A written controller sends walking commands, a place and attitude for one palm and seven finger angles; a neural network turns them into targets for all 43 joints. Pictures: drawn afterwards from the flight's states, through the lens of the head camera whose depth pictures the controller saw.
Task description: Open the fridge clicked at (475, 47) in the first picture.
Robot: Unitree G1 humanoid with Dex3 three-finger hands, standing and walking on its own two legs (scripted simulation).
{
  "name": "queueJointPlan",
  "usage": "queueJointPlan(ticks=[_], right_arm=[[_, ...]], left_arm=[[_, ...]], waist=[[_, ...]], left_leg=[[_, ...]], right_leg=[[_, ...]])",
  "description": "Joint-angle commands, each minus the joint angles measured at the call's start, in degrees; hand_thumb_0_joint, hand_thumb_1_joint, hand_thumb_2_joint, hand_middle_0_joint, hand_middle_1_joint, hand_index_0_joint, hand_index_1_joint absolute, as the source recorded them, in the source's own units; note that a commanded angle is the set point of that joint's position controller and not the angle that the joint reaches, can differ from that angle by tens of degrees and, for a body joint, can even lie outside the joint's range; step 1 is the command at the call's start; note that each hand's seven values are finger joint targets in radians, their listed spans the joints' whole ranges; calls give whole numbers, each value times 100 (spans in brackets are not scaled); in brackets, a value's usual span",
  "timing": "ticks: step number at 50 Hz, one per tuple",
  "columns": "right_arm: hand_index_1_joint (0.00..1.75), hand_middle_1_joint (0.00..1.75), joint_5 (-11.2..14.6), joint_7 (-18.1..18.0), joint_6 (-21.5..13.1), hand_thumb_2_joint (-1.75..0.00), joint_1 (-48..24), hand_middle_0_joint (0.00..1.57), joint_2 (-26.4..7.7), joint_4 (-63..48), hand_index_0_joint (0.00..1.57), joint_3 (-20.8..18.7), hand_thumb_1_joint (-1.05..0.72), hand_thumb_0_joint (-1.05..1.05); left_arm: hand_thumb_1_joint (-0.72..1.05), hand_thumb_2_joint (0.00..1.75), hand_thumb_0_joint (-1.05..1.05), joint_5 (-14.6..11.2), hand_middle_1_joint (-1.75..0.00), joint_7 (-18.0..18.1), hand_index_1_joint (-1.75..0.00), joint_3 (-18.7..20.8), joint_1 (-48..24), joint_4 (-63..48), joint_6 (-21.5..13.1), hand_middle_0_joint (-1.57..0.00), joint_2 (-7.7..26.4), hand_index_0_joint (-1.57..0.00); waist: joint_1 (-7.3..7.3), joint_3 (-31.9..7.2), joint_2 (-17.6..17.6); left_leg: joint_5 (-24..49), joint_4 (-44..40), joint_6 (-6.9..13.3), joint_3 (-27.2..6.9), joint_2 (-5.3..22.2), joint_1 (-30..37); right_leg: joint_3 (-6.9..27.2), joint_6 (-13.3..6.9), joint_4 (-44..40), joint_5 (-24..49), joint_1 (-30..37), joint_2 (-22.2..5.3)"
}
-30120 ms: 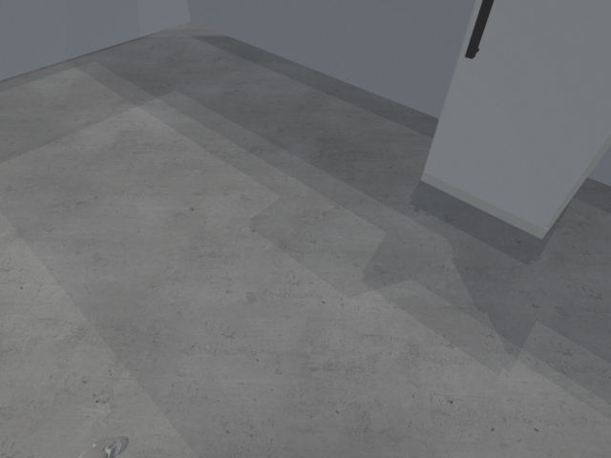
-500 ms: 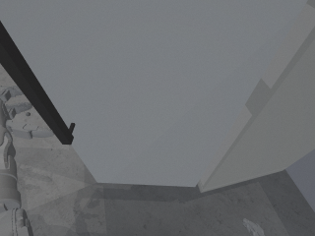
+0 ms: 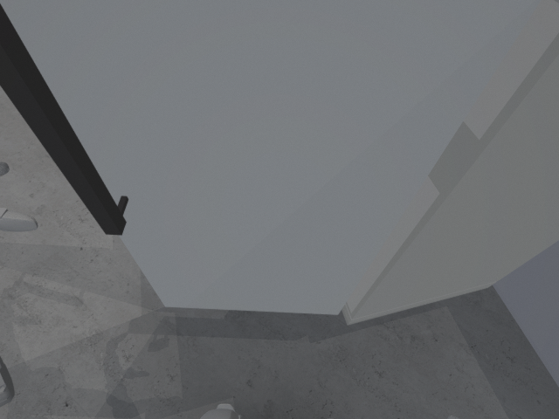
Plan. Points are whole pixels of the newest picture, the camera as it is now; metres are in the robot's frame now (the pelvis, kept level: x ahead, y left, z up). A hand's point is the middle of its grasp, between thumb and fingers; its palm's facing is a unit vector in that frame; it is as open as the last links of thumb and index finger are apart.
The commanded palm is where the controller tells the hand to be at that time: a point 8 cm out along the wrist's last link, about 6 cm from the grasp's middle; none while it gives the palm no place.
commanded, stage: slip the hand off the handle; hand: left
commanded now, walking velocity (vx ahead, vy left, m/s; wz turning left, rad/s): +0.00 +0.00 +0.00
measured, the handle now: (64, 121) +0.44 +0.30 +0.16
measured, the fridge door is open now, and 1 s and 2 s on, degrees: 73 73 73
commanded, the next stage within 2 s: draw the hand back to the body in 0.62 s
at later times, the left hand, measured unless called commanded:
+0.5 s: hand out of the picture +0.29 +0.39 +0.10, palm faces +0.41 -0.89 -0.20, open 14.6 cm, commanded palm +0.25 +0.41 +0.11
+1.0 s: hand out of the picture +0.26 +0.33 +0.14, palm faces +0.09 -0.99 -0.04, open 14.7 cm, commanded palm +0.21 +0.38 +0.13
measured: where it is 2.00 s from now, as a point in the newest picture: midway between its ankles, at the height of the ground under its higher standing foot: outside the picture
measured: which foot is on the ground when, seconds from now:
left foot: down 0.00-1.00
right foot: down 0.00-1.00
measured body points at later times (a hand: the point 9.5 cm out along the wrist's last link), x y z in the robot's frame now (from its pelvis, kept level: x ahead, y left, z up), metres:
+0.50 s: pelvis +0.00 +0.01 +0.00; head +0.03 +0.03 +0.45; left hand +0.26 +0.43 +0.11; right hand +0.16 -0.23 -0.08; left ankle +0.02 +0.10 -0.71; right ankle +0.00 -0.12 -0.71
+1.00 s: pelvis +0.00 -0.01 +0.01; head +0.02 -0.01 +0.46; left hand +0.25 +0.38 +0.15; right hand +0.17 -0.26 -0.07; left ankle +0.02 +0.10 -0.71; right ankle +0.00 -0.12 -0.71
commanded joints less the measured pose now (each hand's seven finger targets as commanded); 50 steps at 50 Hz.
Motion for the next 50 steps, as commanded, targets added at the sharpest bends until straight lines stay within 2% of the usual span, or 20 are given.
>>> queueJointPlan(ticks=[1, 4, 5, 7, 9, 11, 15, 18, 21, 25, 26, 30, 32, 35, 37, 38, 39, 41, 45, 50], right_arm=[[30, 30, 34, -14, -179, -90, 325, 20, -999, -698, 20, -401, -90, 0], [30, 30, 51, 15, -208, -90, 201, 20, -966, -813, 20, -421, -90, 0], [30, 30, 58, 23, -201, -90, 175, 20, -995, -776, 20, -440, -90, 0], [30, 30, 82, 30, -212, -90, 72, 20, -979, -822, 20, -425, -90, 0], [30, 30, 93, 25, -254, -90, 7, 20, -967, -915, 20, -420, -90, 0], [30, 30, 98, 22, -273, -90, -98, 20, -904, -918, 20, -382, -90, 0], [30, 30, 43, -34, -405, -90, -240, 20, -849, -976, 20, -370, -90, 0], [30, 30, 24, -58, -554, -90, -383, 20, -775, -956, 20, -329, -90, 0], [30, 30, 64, -134, -646, -90, -425, 20, -793, -842, 20, -319, -90, 0], [30, 30, 117, -184, -730, -90, -557, 20, -776, -912, 20, -281, -90, 0], [30, 30, 126, -185, -740, -90, -592, 20, -777, -931, 20, -261, -90, 0], [30, 30, 44, -153, -885, -90, -677, 20, -694, -1010, 20, -268, -90, 0], [30, 30, 11, -155, -905, -90, -640, 20, -699, -950, 20, -272, -90, 0], [30, 30, 42, -227, -901, -90, -699, 20, -735, -773, 20, -215, -90, 0], [30, 30, 69, -271, -926, -90, -755, 20, -724, -737, 20, -199, -90, 0], [30, 30, 125, -339, -1021, -90, -731, 20, -810, -729, 20, -177, -90, 0], [30, 30, 150, -402, -1078, -90, -803, 20, -800, -726, 20, -186, -90, 0], [30, 30, 145, -447, -1154, -90, -831, 20, -778, -779, 20, -149, -90, 0], [30, 30, 192, -396, -1285, -90, -926, 20, -812, -863, 20, -116, -90, 0], [30, 30, 234, -80, -1386, -90, -914, 20, -770, -1238, 20, -151, -90, 0]], left_arm=[[-55, 20, 0, -193, -115, -83, -115, 190, -1138, -1580, -383, -25, 1828, -25], [-55, 20, 0, -570, -115, -22, -115, 380, -663, -2048, -566, -25, 1537, -25], [-55, 20, 0, -651, -115, 15, -115, 617, -466, -2095, -559, -25, 1680, -25], [-55, 20, 0, -729, -115, 58, -115, 530, -271, -2269, -487, -25, 1458, -25], [-55, 20, 0, -684, -115, 125, -115, 742, 78, -2622, -359, -25, 1689, -25], [-55, 20, 0, -604, -115, 195, -115, 509, 84, -2893, -169, -25, 1448, -25], [-55, 20, 0, -633, -115, 365, -115, 694, 269, -3922, -209, -25, 1525, -25], [-55, 20, 0, -763, -115, 379, -115, 319, 603, -4399, -274, -25, 933, -25], [-55, 20, 0, -933, -115, 317, -115, 247, 956, -3967, 5, -25, 671, -25], [-55, 20, 0, -935, -115, 206, -115, 218, 1200, -4027, 457, -25, 670, -25], [-55, 20, 0, -883, -115, 199, -115, 132, 1088, -4149, 507, -25, 665, -25], [-55, 20, 0, -853, -115, 333, -115, 53, 1368, -5143, 277, -25, 501, -25], [-55, 20, 0, -953, -115, 387, -115, 256, 1717, -5113, 161, -25, 515, -25], [-55, 20, 0, -1019, -115, 383, -115, 552, 1139, -4582, 147, -25, 826, -25], [-55, 20, 0, -1013, -115, 286, -115, 470, 1027, -4285, 238, -25, 765, -25], [-55, 20, 0, -1833, -115, -473, -115, 107, 794, -4426, -71, -25, 164, -25], [-55, 20, 0, -1970, -115, -885, -115, 330, 565, -4598, -268, -25, 578, -25], [-55, 20, 0, -2155, -115, -1344, -115, 524, 659, -4648, -347, -25, 930, -25], [-55, 20, 0, -2370, -115, -2109, -115, 655, 1245, -4025, -267, -25, 1082, -25], [-55, 20, 0, -2556, -115, -2063, -115, 1207, 2737, -3930, 406, -25, 1152, -25]], waist=[[228, -1948, 910], [306, -1880, 584], [352, -1908, 493], [331, -1673, 407], [451, -1690, 588], [363, -1422, 842], [394, -1663, 1090], [352, -1615, 1306], [307, -1158, 821], [433, -1095, 783], [385, -1017, 839], [475, -1398, 1101], [477, -1355, 756], [368, -962, 462], [376, -941, 539], [87, -1079, 697], [225, -1423, 767], [338, -1732, 953], [413, -1341, 852], [787, -1255, 376]], left_leg=[[1555, -573, 18, -248, -149, 1692], [1515, -562, 39, -266, -164, 1591], [1450, -587, 33, -281, -136, 1565], [1190, -679, 40, -312, -129, 1458], [1202, -715, 43, -298, -156, 1423], [1057, -805, 14, -336, -122, 1489], [1227, -831, -62, -457, -87, 1846], [1325, -875, -173, -614, -8, 2172], [824, -986, -152, -643, -29, 1860], [873, -1069, -154, -554, -105, 1726], [942, -1064, -174, -568, -91, 1768], [1637, -955, -245, -585, -87, 2223], [1772, -874, -233, -535, -95, 2159], [1073, -900, -152, -456, -160, 1638], [824, -925, -101, -391, -199, 1559], [927, -849, -146, -369, -216, 1802], [1161, -708, -81, -312, -224, 1905], [1466, -651, -48, -313, -242, 2028], [1580, -681, -27, -331, -236, 1704], [1773, -759, 7, -273, -243, 1394]], right_leg=[[133, -147, -435, 843, 278, 218], [104, -160, -417, 799, 394, 278], [115, -138, -398, 779, 424, 272], [84, -113, -399, 576, 340, 256], [93, -147, -373, 527, 437, 256], [73, -129, -381, 410, 237, 232], [62, -166, -365, 438, 328, 263], [9, -155, -334, 374, 148, 260], [7, -137, -444, 285, 178, 237], [0, -165, -534, 404, 446, 166], [-10, -162, -529, 422, 387, 161], [-4, -197, -476, 678, 531, 188], [-13, -167, -474, 818, 575, 208], [28, -144, -550, 611, 547, 181], [80, -132, -603, 473, 576, 138], [146, -172, -684, 707, 804, 150], [237, -193, -621, 1035, 1051, 141], [298, -187, -548, 1387, 1246, 134], [357, -171, -553, 1557, 1341, 108], [319, -86, -491, 1885, 1645, -6]])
